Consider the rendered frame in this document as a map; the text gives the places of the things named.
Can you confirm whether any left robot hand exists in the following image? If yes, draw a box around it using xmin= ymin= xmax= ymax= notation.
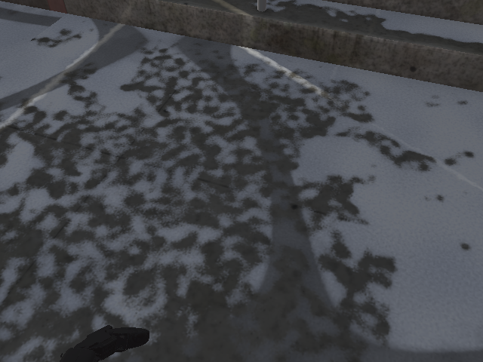
xmin=60 ymin=325 xmax=149 ymax=362

